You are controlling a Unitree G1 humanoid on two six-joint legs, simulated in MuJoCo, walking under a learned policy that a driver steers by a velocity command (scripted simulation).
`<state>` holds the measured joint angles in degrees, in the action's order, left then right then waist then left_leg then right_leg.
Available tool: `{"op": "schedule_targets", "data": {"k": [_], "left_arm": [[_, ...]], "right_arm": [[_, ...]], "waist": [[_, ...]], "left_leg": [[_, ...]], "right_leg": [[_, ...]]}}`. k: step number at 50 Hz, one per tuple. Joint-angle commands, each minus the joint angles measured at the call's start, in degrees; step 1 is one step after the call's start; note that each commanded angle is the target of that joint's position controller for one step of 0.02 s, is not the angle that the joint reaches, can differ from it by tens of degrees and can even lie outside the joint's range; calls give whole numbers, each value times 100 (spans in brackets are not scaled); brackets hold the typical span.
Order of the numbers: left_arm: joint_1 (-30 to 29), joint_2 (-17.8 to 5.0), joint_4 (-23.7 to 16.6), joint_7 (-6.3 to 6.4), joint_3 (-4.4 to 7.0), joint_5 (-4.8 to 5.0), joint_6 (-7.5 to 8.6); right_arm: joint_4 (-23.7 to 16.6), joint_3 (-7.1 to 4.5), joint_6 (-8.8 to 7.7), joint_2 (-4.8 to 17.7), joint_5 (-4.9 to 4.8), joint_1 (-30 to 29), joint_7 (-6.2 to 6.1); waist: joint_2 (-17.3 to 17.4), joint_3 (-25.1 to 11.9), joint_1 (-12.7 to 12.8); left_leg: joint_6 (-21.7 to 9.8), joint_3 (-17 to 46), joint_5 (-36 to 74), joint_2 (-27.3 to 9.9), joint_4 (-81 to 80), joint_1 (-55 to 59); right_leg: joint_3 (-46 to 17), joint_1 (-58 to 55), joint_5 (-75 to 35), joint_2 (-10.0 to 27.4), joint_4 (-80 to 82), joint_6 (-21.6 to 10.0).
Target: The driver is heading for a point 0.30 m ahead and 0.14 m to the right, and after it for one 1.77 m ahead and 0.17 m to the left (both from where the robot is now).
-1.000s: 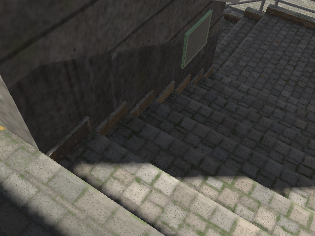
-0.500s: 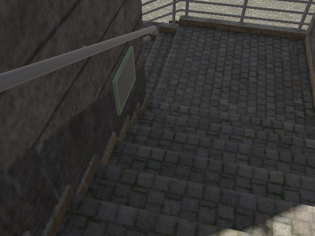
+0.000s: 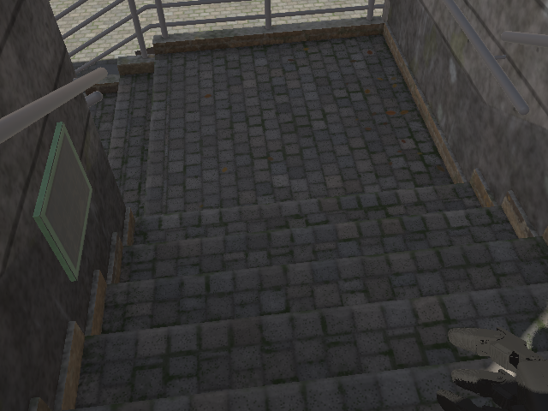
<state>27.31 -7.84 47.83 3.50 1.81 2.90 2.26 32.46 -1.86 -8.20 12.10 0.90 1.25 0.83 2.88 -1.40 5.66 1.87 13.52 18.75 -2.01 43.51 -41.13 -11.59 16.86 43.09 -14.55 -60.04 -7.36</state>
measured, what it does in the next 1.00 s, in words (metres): goes down: left foot 0.16 m lower, then right foot 0.16 m lower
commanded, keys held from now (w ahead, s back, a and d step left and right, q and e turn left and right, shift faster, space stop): w+e+shift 0.30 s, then w+q+shift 0.70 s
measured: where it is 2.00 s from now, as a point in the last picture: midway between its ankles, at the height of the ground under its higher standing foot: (342, 274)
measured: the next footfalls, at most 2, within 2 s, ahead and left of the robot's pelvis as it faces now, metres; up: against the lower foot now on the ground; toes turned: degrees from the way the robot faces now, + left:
left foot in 0.10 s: +0.22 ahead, +0.17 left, -0.16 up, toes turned -15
right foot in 0.66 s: +0.58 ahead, -0.27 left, -0.33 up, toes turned -14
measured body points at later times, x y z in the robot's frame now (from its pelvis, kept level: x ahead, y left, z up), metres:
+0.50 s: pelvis +0.33 +0.01 -0.16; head +0.34 +0.00 +0.29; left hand +0.64 +0.09 -0.20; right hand +0.13 -0.13 -0.29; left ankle +0.18 +0.19 -0.82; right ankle +0.46 -0.23 -0.80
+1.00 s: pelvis +0.72 -0.16 -0.32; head +0.74 -0.15 +0.13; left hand +0.67 +0.11 -0.46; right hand +0.92 -0.43 -0.39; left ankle +0.93 -0.04 -0.99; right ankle +0.55 -0.26 -0.98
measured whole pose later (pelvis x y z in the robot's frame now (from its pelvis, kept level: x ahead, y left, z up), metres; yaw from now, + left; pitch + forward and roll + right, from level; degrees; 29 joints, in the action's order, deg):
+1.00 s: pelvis +0.72 -0.16 -0.32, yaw +1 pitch +0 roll -3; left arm 24.6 -13.7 57.6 2.7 3.2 -0.2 5.9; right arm 39.7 -6.3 -1.9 17.6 -1.5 7.5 3.0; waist 3.0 1.1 3.8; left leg -4.5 0.6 27.4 -3.6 43.5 -42.4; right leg 14.6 4.1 42.8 3.0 -48.2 2.4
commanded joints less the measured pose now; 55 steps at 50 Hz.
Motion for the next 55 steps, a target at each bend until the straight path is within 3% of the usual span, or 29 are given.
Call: {"op": "schedule_targets", "data": {"k": [1, 4, 5, 6, 7, 9, 11, 14, 18, 20, 23, 26, 28, 31, 32, 33, 34, 35, 36, 37, 39, 41, 44, 45, 48, 51, 53, 54, 55], "left_arm": [[-289, -1107, -247, 231, 285, -19, -101], [-1641, -967, -578, -91, 200, -102, 45], [-1207, -342, -501, -178, 70, -56, 108], [-189, 159, -688, -210, -37, -72, 186], [376, 53, -818, -196, -66, 127, 220], [-597, -514, -1282, -139, 64, 231, 60], [-1528, -522, -1517, -152, -20, 129, -218], [-1420, -884, -1707, -234, 151, -9, -211], [-1931, -405, -1837, -347, 54, 44, -134], [-2462, -590, -2010, -529, 44, -61, -41], [-3702, -620, -2271, -845, -2, -264, 123], [-4073, -604, -2164, -1107, -37, -173, 356], [-4154, -580, -2018, -1077, -22, -25, 425], [-2169, -1379, -1410, -782, 410, -15, 349], [-1013, -1530, -1017, -780, 512, -200, 396], [269, -1512, -578, -762, 505, -365, 418], [353, -1557, -493, -691, 339, -612, 377], [109, -1351, -655, -695, 313, -604, 296], [324, -1673, -235, -737, 511, -479, 260], [-161, -1270, -70, -736, 435, -343, 294], [-1146, -704, -9, -743, 228, -375, 467], [-1679, -507, 74, -653, 148, -244, 546], [-1667, -1082, 217, -409, 267, -386, 550], [-1539, -577, 362, -320, 160, -277, 585], [-1292, -928, 459, 27, 111, -307, 514], [-1379, -1327, 276, -27, 215, -319, 373], [-1901, -1839, 103, -195, 360, -217, 366], [-2147, -1738, 197, -202, 378, 32, 417], [-2547, -1120, 247, -159, 243, -149, 427]], "right_arm": [[-611, -239, 143, 290, -155, -91, 68], [433, -772, 203, 1296, -360, 3662, -44], [935, -654, 184, 949, -181, 4536, -26], [928, -464, 123, 890, 122, 3979, 113], [758, -364, 138, 720, 180, 3335, 112], [776, -403, 126, 546, -19, 2422, 153], [1021, -106, -5, -23, -116, 1686, 40], [1253, -221, -56, 474, -51, 1361, -134], [1873, -231, 85, 749, 36, 2760, -243], [1905, -221, 144, 905, 41, 3080, -137], [2116, -4, 229, 297, -178, 3852, -279], [1983, 47, 480, 204, -279, 3686, -318], [1880, -69, 540, 539, -305, 3564, -270], [2127, -201, 641, 728, -101, 3382, -225], [2227, -245, 582, 658, -186, 3217, -170], [2121, -282, 425, 526, -309, 2741, -153], [2017, -206, 223, 230, -294, 3590, -145], [1920, -241, 118, 456, -533, 4063, -154], [1516, -131, 168, 131, -631, 3524, -210], [1426, -223, 316, 264, -544, 2979, -345], [1374, -187, 588, -185, -395, 2783, -429], [1259, -294, 708, -94, -356, 2505, -339], [915, -318, 727, 226, -193, 2043, -194], [873, -390, 627, 396, -251, 1829, -33], [556, -310, 551, 158, -175, 847, 355], [642, -447, 743, 610, -230, 1603, 352], [1367, -762, 912, 1333, -214, 3816, 115], [1615, -768, 951, 1384, -1, 4679, 72], [1946, -574, 882, 1032, -7, 4943, 95]], "waist": [[-935, 90, -281], [-924, -586, -2461], [-1, -580, -2373], [2257, -486, -1441], [3277, -602, -884], [391, -51, -475], [-624, 1100, -395], [-103, 1251, -19], [-245, 931, -558], [-582, 812, -795], [-40, 903, -1300], [-348, 873, -1452], [-150, 1054, -1613], [730, 455, -575], [528, -188, 128], [-511, -562, 804], [-1869, -1325, 213], [-2105, -1944, -6], [-1884, -2084, 67], [-737, -1232, -186], [-647, 118, -636], [-783, 620, -887], [-959, 506, -867], [-755, 580, -873], [-582, 458, -672], [-574, 241, -1102], [-676, -355, -2144], [256, 63, -2737], [1543, 1146, -2965]], "left_leg": [[17, -423, 276, 419, -1120, 2811], [70, -604, 618, -187, -1513, 5815], [-136, 289, -199, -910, -1781, 6502], [36, 368, 2108, -899, 360, 7049], [-110, 1135, 2801, -1508, -56, 6634], [-867, 2483, -3158, -2053, -2148, 4525], [-935, 1905, -4041, -1811, -1779, 2134], [-600, 79, -3679, -862, -2270, 695], [-1079, 454, -1351, -1486, -1609, 2521], [-1184, 285, -1235, -1299, -1259, 3477], [-1227, 585, -2342, -980, -479, 5178], [-1174, -94, -3286, -602, -749, 2949], [-1178, -133, -3144, -517, -824, 2534], [-992, 101, -1210, -411, 1478, 3796], [-777, -95, -828, -277, 3217, 2847], [-508, -118, -4495, 505, 5804, 1003], [-575, 318, -6379, 332, 6677, -350], [-490, 615, -5686, 65, 6229, -526], [-332, 120, -5185, 10, 5866, -1025], [-330, -358, -4245, -288, 5199, -1016], [-565, -400, -3050, -581, 4864, -673], [-437, -240, -2962, -913, 3218, -209], [-412, -604, -2261, -826, 2648, -328], [-658, -140, -814, -889, 1672, -513], [-717, -1358, 2136, -88, -225, 1679], [-670, -2214, 1070, 497, 374, 3157], [-1075, -2702, -264, 713, 557, 4847], [-1735, -1936, 102, 29, -1487, 5204], [-2088, -1490, 594, -249, -2534, 5117]], "right_leg": [[-1693, 1618, -2445, 667, 979, -650], [-1092, 1738, -3823, 296, -2443, 57], [-947, 2495, -642, -61, -4819, 266], [-1141, 4205, 779, -80, -6865, 218], [-865, 4967, 369, 344, -7463, 192], [82, 5017, -2055, 1357, -6011, 182], [-365, 4719, -2807, 1826, -5553, 135], [-320, 3267, -4532, 2043, -2083, 361], [-291, 4237, -4336, 1797, -1375, 300], [265, 4766, -4101, 1759, -881, 87], [406, 6020, -5212, 2176, 635, 129], [930, 2709, -7271, 1877, 2337, 219], [1207, 1299, -6715, 1602, 2748, 556], [652, -259, -5779, 1948, 3854, 467], [793, -2086, -6497, 2039, 3563, 350], [232, -4028, -6941, 2638, 3089, -94], [377, -5027, -9177, 3150, 1029, 159], [-251, -4880, -8845, 3538, 1140, -108], [-1751, -4379, -4996, 4126, 2649, -721], [-1990, -3014, -2292, 3938, 3600, -824], [-1338, -765, -3329, 3829, 3528, -575], [-170, 393, -4129, 3606, 3519, -163], [365, 138, -4967, 3686, 3278, -188], [839, -47, -4077, 3358, 3045, 192], [2474, 1056, -2665, 2554, 2507, 726], [2655, 1047, -4224, 2575, 1189, 712], [2490, 1016, -7249, 2676, -1674, 898], [2357, 1327, -5997, 2250, -4599, 1131], [2326, 2800, -837, 1457, -7467, 1038]]}}
Keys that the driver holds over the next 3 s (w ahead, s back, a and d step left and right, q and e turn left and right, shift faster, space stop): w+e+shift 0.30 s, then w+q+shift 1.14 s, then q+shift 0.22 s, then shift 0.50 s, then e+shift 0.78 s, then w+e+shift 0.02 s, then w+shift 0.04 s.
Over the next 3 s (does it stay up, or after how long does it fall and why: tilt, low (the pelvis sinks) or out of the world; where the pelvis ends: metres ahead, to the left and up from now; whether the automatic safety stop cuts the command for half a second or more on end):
stays up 1.48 0.08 -0.74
